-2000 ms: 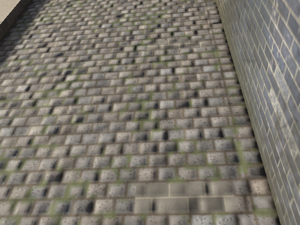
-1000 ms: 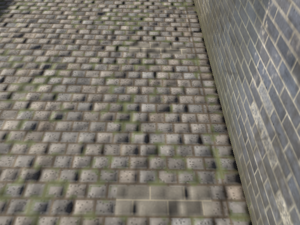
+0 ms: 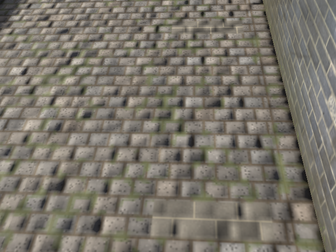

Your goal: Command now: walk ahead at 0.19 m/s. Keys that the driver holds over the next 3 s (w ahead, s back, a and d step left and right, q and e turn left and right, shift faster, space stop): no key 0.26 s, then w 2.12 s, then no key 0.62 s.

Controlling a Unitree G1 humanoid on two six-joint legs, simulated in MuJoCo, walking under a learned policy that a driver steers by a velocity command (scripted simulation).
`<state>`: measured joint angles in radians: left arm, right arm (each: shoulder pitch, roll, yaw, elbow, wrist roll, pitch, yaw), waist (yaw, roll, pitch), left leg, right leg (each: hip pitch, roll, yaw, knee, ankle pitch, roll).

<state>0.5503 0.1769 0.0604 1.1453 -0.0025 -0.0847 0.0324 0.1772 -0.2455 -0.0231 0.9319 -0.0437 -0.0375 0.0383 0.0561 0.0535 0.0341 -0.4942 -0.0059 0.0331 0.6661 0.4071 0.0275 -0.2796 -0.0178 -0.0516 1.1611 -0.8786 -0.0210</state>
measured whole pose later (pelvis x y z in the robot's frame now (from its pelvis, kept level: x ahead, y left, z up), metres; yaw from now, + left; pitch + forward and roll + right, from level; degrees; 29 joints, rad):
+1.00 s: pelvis +0.42 -0.17 -0.31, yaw -3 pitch +0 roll +2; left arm 0.59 0.08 -0.02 1.01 -0.02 -0.08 0.03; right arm -0.01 -0.17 0.00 0.81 -0.04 -0.01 0.04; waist 0.04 0.05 0.06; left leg -0.73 -0.01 0.06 0.89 0.07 0.00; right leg -0.02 0.03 -0.04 0.44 -0.41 -0.06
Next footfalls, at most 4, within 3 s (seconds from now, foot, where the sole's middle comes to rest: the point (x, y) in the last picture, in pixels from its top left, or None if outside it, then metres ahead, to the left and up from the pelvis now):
0.06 left None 0.11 0.08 -0.88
0.62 right None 0.34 -0.24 -1.08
1.14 left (217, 247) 0.62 -0.10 -1.08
1.52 right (246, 189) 0.94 -0.27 -1.08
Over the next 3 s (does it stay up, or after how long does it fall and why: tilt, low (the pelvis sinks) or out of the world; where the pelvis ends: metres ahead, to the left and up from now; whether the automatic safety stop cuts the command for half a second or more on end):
stays up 1.36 -0.04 -0.31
